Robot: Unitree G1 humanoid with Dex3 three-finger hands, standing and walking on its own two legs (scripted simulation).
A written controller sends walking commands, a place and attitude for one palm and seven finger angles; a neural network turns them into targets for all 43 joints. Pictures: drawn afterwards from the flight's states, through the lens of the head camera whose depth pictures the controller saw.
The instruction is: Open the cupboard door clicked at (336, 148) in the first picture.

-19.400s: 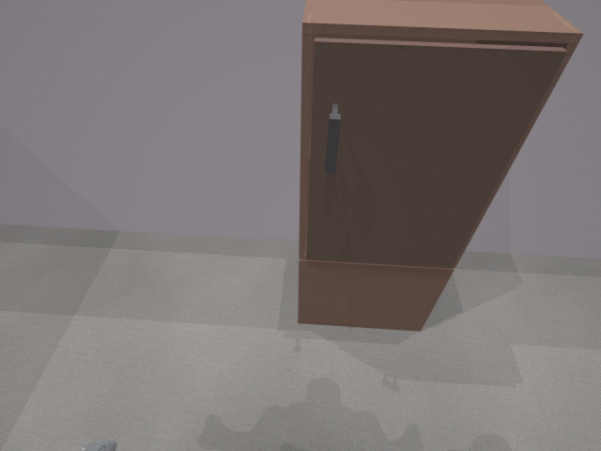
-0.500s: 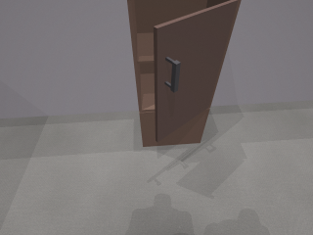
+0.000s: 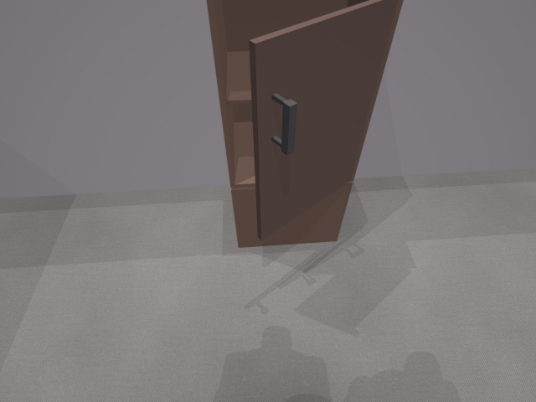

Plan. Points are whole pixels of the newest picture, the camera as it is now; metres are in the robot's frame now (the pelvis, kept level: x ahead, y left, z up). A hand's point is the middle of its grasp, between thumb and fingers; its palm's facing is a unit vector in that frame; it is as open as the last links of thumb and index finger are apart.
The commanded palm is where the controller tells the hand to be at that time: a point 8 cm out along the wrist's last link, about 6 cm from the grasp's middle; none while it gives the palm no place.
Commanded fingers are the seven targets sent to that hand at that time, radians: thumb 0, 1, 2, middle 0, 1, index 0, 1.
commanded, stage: look to check the result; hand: left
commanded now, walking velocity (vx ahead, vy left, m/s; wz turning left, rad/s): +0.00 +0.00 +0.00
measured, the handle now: (282, 124) +0.63 +0.00 +0.07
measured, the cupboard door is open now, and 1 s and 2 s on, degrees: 35 35 35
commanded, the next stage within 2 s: walk to a spot facing it in 0.32 s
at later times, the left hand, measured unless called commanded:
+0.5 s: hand out of the picture -0.01 +0.14 -0.18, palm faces +0.07 -0.98 -0.17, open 7.3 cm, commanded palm none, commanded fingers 0.00 0.90 0.90 -0.20 -0.30 -0.20 -0.30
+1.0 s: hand out of the picture +0.12 +0.16 -0.17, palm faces -0.16 -0.93 -0.32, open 7.4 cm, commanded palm none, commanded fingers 0.00 0.90 0.90 -0.20 -0.30 -0.20 -0.30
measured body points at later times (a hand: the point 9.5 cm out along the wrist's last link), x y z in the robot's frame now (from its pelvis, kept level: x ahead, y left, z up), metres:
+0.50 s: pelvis +0.01 -0.01 +0.00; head +0.03 -0.02 +0.45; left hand -0.01 +0.19 -0.16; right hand +0.00 -0.22 -0.17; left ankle +0.03 +0.11 -0.74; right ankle -0.02 -0.11 -0.74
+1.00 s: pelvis +0.00 -0.04 -0.02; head +0.04 -0.08 +0.43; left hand +0.13 +0.21 -0.14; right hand +0.00 -0.29 -0.19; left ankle +0.02 +0.11 -0.73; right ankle -0.02 -0.11 -0.74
